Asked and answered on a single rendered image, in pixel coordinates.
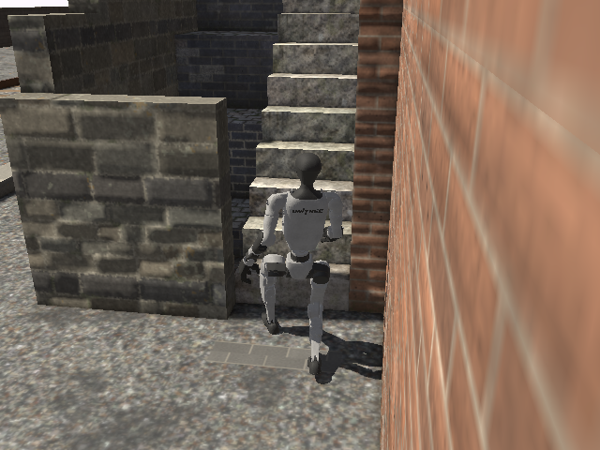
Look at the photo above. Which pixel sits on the robot right hand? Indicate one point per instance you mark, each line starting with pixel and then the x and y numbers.
pixel 324 235

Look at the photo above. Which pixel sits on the robot torso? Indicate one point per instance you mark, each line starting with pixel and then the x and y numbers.
pixel 302 225

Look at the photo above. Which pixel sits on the robot right upper arm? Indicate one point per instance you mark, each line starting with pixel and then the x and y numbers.
pixel 335 214

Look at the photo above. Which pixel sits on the robot left thigh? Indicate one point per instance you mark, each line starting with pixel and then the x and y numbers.
pixel 273 266

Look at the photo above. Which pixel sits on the robot left forearm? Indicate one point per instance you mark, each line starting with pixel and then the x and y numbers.
pixel 255 251

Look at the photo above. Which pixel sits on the robot left upper arm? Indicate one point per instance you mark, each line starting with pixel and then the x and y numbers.
pixel 274 203

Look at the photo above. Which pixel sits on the robot left hand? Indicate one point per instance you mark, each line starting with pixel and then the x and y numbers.
pixel 244 270

